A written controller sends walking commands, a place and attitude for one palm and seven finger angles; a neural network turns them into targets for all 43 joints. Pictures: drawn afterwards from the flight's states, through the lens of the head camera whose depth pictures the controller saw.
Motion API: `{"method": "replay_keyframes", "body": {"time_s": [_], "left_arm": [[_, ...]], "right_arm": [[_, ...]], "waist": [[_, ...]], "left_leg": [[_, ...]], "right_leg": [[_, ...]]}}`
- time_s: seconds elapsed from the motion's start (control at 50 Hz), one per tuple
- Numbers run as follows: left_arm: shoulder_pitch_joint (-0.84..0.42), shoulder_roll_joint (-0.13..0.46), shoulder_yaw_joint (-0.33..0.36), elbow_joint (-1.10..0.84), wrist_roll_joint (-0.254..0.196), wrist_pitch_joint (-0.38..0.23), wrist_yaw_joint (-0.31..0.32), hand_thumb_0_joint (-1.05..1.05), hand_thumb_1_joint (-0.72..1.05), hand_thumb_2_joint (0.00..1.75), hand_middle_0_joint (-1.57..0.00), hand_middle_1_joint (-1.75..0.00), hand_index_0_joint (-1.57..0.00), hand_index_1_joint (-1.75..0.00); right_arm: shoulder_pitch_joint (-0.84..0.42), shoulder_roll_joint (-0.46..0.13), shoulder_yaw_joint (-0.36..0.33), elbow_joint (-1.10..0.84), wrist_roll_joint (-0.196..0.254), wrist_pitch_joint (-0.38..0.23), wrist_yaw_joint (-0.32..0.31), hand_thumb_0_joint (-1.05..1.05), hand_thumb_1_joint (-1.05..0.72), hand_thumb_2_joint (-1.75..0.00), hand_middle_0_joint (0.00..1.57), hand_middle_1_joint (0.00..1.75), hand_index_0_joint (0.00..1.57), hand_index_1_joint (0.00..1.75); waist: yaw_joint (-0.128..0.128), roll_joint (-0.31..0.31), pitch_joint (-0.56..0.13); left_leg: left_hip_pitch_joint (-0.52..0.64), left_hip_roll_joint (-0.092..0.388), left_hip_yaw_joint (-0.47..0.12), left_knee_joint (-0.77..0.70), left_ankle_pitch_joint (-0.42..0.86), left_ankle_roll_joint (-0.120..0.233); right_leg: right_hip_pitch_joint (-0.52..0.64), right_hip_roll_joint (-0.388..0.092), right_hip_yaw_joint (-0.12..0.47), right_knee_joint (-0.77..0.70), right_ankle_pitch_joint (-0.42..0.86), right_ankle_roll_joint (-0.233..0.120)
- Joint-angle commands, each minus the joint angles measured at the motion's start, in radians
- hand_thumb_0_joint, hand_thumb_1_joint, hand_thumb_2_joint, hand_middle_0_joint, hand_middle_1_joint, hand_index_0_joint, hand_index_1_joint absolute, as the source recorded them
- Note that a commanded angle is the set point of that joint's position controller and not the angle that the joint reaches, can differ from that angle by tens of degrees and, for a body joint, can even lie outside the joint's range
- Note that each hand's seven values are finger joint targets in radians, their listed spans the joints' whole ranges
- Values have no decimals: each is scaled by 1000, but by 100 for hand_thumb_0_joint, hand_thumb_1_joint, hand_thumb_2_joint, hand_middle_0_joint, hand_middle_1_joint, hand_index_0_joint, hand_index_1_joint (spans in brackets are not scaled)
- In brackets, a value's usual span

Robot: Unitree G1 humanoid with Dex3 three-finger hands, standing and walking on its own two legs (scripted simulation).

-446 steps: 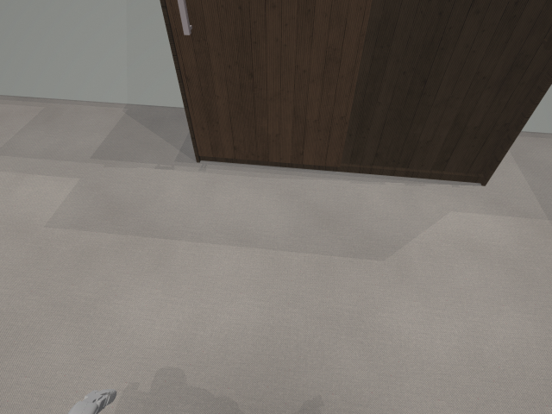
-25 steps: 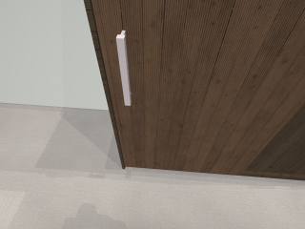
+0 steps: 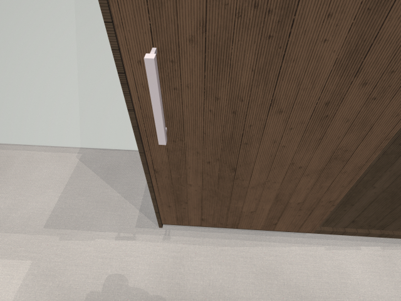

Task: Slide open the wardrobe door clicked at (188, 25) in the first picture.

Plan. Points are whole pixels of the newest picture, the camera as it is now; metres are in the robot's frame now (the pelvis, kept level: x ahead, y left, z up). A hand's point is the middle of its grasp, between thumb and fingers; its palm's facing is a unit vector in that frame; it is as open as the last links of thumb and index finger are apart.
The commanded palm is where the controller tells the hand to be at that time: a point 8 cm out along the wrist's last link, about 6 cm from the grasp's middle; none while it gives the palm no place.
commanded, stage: look again from close up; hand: left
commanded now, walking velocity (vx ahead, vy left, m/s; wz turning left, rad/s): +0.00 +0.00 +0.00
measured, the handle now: (158, 101) +0.58 +0.15 +0.08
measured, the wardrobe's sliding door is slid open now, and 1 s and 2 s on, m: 0.00 0.00 0.00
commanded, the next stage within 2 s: shuffle to correct the standing spot in 0.74 s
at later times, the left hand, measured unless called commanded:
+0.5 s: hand out of the picture +0.04 +0.22 -0.17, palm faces -0.03 -0.96 -0.28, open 7.4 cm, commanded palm none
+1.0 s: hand out of the picture +0.04 +0.20 -0.17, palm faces -0.01 -0.97 -0.26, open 7.4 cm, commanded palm none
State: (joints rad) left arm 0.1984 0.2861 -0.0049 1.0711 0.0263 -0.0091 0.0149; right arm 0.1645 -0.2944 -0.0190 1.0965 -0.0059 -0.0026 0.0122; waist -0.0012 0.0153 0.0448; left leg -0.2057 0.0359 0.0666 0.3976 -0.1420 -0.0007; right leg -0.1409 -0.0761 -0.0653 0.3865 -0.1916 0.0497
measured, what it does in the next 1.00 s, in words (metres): stands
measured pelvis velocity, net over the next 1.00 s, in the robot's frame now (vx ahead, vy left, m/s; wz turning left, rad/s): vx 0.02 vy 0.00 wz -0.01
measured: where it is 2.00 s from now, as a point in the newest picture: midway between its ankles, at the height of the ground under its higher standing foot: outside the picture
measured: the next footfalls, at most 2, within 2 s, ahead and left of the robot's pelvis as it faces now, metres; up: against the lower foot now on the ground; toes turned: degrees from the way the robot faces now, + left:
right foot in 1.46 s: +0.19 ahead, -0.11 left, +0.00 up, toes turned -8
left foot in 1.80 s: +0.13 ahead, +0.14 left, +0.00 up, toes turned +5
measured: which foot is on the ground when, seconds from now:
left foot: down 0.00-1.00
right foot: down 0.00-1.00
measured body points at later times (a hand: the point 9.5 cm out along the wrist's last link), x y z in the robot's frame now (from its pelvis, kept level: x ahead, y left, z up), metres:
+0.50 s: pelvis +0.01 +0.00 +0.00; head +0.01 +0.00 +0.45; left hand +0.05 +0.27 -0.15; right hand +0.05 -0.27 -0.15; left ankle +0.05 +0.12 -0.74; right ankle +0.01 -0.15 -0.74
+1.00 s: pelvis +0.02 +0.00 +0.00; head +0.02 +0.00 +0.45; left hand +0.04 +0.25 -0.15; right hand +0.05 -0.25 -0.16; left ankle +0.05 +0.12 -0.74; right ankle +0.01 -0.15 -0.74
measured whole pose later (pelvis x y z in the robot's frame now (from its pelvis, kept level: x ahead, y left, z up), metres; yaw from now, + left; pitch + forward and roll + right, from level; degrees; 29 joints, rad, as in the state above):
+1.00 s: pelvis +0.02 +0.00 +0.00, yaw +0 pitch -2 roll +0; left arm 0.25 0.22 0.00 1.12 0.03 0.00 0.02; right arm 0.22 -0.23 -0.01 1.13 -0.01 0.01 0.00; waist 0.00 0.01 0.02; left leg -0.19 0.03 0.08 0.41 -0.19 -0.01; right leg -0.13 -0.08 -0.06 0.40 -0.24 0.05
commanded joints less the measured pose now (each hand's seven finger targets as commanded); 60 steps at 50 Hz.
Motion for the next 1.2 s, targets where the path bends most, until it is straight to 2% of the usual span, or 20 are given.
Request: {"method": "replay_keyframes", "body": {"time_s": [0.0, 0.06, 0.16, 0.18, 0.3, 0.38, 0.46, 0.54, 0.66, 0.74, 0.82, 0.88, 0.96, 1.04, 1.12, 1.16, 1.18], "left_arm": [[4, 178, 35, -50, -6, -19, 7, 0, 90, 90, -20, -30, -20, -30], [10, 175, 35, -45, -6, -19, 7, 0, 90, 90, -20, -30, -20, -30], [12, 172, 34, -42, -8, -21, 7, 0, 90, 90, -20, -30, -20, -30], [10, 172, 33, -39, -8, -20, 7, 0, 90, 90, -20, -30, -20, -30], [17, 163, 31, -30, -8, -18, 7, 0, 90, 90, -20, -30, -20, -30], [22, 157, 31, -27, -8, -17, 8, 0, 90, 90, -20, -30, -20, -30], [32, 148, 30, -23, -7, -18, 8, 0, 90, 90, -20, -30, -20, -30], [31, 140, 29, -18, -8, -16, 8, 0, 90, 90, -20, -30, -20, -30], [43, 131, 29, -13, -7, -17, 10, 0, 90, 90, -20, -30, -20, -30], [40, 124, 30, -11, -7, -15, 9, 0, 90, 90, -20, -30, -20, -30], [46, 122, 30, -9, -7, -15, 10, 0, 90, 90, -20, -30, -20, -30], [89, 43, 13, 16, -7, -5, 13, 0, 90, 90, -20, -30, -20, -30], [122, 48, 22, 17, 1, 3, 9, 0, 90, 90, -20, -30, -20, -30], [168, 48, 37, 17, -1, 2, 5, 0, 90, 90, -20, -30, -20, -30], [221, 42, 53, 23, -4, -6, 7, 0, 90, 90, -20, -30, -20, -30], [232, 31, 60, 20, -3, -11, 7, 0, 90, 90, -20, -30, -20, -30], [223, 15, 59, 16, -3, -10, 6, 0, 90, 90, -20, -30, -20, -30]], "right_arm": [[-17, -172, -28, -52, -1, -17, -11, 0, -90, -90, 20, 30, 20, 30], [-13, -170, -27, -48, -1, -16, -11, 0, -90, -90, 20, 30, 20, 30], [0, -165, -25, -40, -1, -18, -12, 0, -90, -90, 20, 30, 20, 30], [-8, -164, -24, -36, 0, -18, -12, 0, -90, -90, 20, 30, 20, 30], [-1, -152, -22, -29, -1, -14, -13, 0, -90, -90, 20, 30, 20, 30], [6, -150, -20, -28, -1, -15, -14, 0, -90, -90, 20, 30, 20, 30], [13, -142, -19, -27, 0, -17, -15, 0, -90, -90, 20, 30, 20, 30], [10, -138, -19, -24, 0, -16, -17, 0, -90, -90, 20, 30, 20, 30], [16, -130, -18, -24, 0, -17, -18, 0, -90, -90, 20, 30, 20, 30], [16, -130, -17, -24, -1, -17, -19, 0, -90, -90, 20, 30, 20, 30], [18, -124, -15, -23, 0, -18, -20, 0, -90, -90, 20, 30, 20, 30], [69, -40, 4, 3, -6, -5, -18, 0, -90, -90, 20, 30, 20, 30], [109, -32, -3, 4, -13, 8, -15, 0, -90, -90, 20, 30, 20, 30], [132, 0, -3, -7, -14, 5, -15, 0, -90, -90, 20, 30, 20, 30], [162, 34, -3, -22, -13, -10, -16, 0, -90, -90, 20, 30, 20, 30], [202, 42, -7, -21, -12, -19, -18, 0, -90, -90, 20, 30, 20, 30], [236, 40, -7, -12, -10, -26, -19, 0, -90, -90, 20, 30, 20, 30]], "waist": [[-2, -21, -20], [0, -10, -25], [-1, -30, -42], [0, -15, -30], [-1, -21, -1], [-1, -2, -16], [0, -17, -29], [-1, -17, -6], [1, -9, -27], [0, -4, -11], [1, -9, -18], [-3, -18, -17], [1, -50, 47], [10, -79, 109], [15, -122, 114], [1, -100, 96], [-13, -62, 91]], "left_leg": [[9, 88, -105, -107, -57, 6], [15, 88, -107, -107, -48, 7], [31, 91, -100, -100, -10, 6], [27, 90, -98, -101, -13, 5], [17, 86, -95, -110, -58, 2], [19, 88, -98, -111, -52, 3], [29, 91, -99, -104, -15, 5], [21, 89, -98, -112, -40, 3], [37, 92, -96, -104, 6, 6], [27, 91, -99, -117, -27, 5], [33, 90, -97, -112, -6, 7], [36, 77, -78, -107, -114, -6], [-21, 58, -66, -78, -306, 0], [-101, 27, -27, 10, -302, 4], [-154, 9, 26, 132, -223, 8], [-123, 13, 31, 139, -176, 15], [-77, 26, 12, 102, -130, 22]], "right_leg": [[-33, -63, 76, -100, -39, -51], [-28, -64, 77, -104, -31, -52], [-16, -64, 77, -105, -8, -52], [-21, -66, 75, -106, -10, -50], [-42, -65, 78, -120, -55, -49], [-28, -61, 77, -111, -38, -48], [-18, -60, 74, -107, -7, -47], [-32, -59, 73, -109, -27, -46], [-15, -58, 69, -102, 14, -45], [-21, -57, 68, -100, -8, -44], [-14, -58, 68, -99, 8, -43], [-28, -56, 55, -97, -93, -35], [-93, -52, 68, -90, -290, -50], [-112, -79, 114, -98, -370, -79], [-68, -122, 153, -83, -326, -121], [-64, -112, 122, -22, -232, -123], [-87, -86, 75, 44, -185, -110]]}}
